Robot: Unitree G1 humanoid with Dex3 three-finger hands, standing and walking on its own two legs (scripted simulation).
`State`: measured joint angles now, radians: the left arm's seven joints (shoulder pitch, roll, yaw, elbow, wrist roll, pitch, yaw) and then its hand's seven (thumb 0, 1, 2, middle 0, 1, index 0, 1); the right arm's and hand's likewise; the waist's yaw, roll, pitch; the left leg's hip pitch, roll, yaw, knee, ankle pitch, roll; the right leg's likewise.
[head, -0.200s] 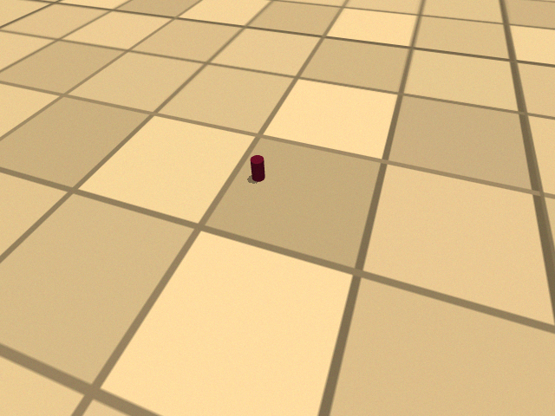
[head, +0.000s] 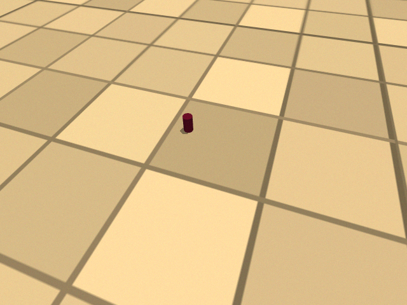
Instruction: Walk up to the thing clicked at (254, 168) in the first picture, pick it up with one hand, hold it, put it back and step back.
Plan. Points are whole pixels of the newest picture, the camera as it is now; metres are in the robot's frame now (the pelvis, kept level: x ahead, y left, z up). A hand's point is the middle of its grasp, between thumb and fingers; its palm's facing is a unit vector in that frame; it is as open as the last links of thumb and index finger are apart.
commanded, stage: stand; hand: left
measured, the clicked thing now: (188, 123) +1.39 +0.12 -0.72
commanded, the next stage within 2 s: walk up in 0.92 s
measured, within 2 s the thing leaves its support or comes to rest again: neither
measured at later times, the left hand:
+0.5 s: hand out of the picture +0.07 +0.26 -0.15, palm faces -0.01 -0.94 -0.34, open 7.4 cm
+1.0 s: hand out of the picture +0.08 +0.26 -0.15, palm faces +0.00 -0.94 -0.33, open 7.4 cm
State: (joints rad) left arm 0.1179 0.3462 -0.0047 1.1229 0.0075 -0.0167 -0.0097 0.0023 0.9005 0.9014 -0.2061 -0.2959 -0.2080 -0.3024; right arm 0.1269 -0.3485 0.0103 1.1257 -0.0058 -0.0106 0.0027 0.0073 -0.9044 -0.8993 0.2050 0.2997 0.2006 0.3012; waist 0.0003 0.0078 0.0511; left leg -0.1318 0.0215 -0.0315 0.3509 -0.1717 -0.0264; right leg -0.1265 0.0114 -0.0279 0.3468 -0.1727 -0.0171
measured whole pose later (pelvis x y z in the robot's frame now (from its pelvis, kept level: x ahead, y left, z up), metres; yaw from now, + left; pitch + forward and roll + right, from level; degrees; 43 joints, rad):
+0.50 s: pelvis +0.00 +0.00 +0.00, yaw +0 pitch -3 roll +0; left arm 0.12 0.35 0.00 1.13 0.01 -0.01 -0.01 0.00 0.90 0.90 -0.21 -0.30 -0.21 -0.30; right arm 0.13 -0.35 0.01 1.13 -0.01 -0.01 0.00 0.01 -0.90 -0.90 0.21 0.30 0.20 0.30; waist 0.00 0.01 0.05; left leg -0.12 0.02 -0.03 0.33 -0.17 -0.03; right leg -0.11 0.01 -0.03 0.33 -0.17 -0.02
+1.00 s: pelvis +0.02 +0.00 +0.00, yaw +0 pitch -2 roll +0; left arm 0.17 0.36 0.05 1.08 0.03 -0.02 -0.05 0.00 0.90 0.90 -0.21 -0.30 -0.21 -0.30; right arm 0.17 -0.36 -0.03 1.08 -0.03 -0.03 0.03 0.01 -0.90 -0.90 0.21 0.30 0.20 0.30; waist 0.01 0.00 0.01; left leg -0.16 0.01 -0.02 0.46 -0.41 0.03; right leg -0.17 0.01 -0.01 0.46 -0.38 -0.05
